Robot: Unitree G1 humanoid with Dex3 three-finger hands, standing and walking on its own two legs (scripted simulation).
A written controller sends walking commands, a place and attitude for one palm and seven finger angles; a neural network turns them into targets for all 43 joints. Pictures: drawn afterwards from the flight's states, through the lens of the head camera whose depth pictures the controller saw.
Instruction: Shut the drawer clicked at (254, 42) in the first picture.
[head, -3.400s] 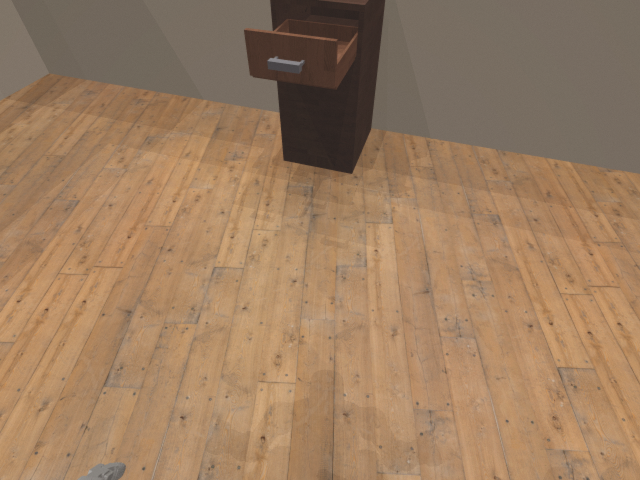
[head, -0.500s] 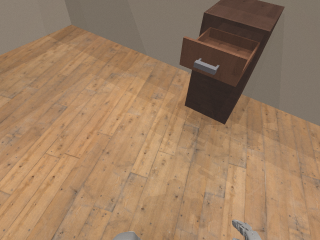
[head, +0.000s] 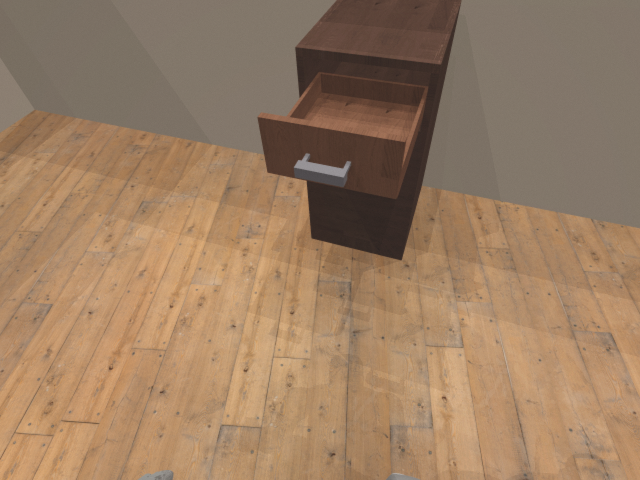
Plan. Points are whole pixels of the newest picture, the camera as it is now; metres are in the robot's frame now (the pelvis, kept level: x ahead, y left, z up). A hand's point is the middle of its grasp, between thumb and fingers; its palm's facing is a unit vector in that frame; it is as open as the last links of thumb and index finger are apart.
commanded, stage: turn to face it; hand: left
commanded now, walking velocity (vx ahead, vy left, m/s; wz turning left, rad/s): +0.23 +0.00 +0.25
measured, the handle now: (324, 167) +0.75 +0.02 -0.08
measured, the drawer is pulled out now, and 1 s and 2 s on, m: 0.30 0.30 0.30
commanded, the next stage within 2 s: take the last steps up to it in 0.64 s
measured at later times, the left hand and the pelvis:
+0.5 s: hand out of the picture +0.13 +0.21 -0.17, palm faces -0.05 -0.99 -0.14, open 7.4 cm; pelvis +0.10 +0.04 +0.02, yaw -9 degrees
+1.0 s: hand (212, 464) +0.17 +0.17 -0.13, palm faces -0.21 -0.95 -0.24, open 7.3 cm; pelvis +0.08 +0.00 +0.03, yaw -15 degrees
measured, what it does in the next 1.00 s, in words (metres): steps on the spot, turning right: left foot, then right foot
